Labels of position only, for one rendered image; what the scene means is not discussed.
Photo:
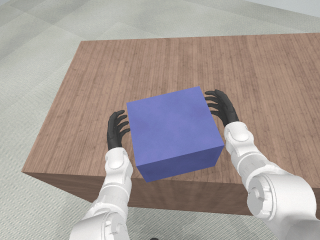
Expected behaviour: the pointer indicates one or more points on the robot left forearm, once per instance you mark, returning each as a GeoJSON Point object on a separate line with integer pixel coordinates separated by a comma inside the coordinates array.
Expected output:
{"type": "Point", "coordinates": [116, 189]}

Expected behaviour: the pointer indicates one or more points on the robot right forearm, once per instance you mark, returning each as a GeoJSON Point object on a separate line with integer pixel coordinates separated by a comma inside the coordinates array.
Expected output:
{"type": "Point", "coordinates": [245, 156]}

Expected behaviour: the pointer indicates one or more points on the right robot hand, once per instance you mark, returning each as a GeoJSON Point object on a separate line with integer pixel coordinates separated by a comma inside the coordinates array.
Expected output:
{"type": "Point", "coordinates": [226, 112]}

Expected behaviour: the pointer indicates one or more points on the pedestal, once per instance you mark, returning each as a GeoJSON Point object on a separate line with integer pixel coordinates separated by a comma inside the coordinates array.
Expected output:
{"type": "Point", "coordinates": [272, 81]}

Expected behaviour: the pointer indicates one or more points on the carton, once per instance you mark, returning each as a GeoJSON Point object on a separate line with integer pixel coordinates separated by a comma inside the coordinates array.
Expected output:
{"type": "Point", "coordinates": [173, 134]}

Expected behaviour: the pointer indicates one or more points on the left robot upper arm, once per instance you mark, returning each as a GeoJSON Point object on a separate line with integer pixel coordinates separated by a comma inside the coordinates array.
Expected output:
{"type": "Point", "coordinates": [106, 226]}

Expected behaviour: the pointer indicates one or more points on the right robot upper arm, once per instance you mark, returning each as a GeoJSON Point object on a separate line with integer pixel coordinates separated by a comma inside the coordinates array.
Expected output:
{"type": "Point", "coordinates": [286, 204]}

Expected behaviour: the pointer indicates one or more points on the left robot hand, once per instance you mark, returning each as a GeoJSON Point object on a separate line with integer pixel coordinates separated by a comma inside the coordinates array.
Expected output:
{"type": "Point", "coordinates": [114, 136]}

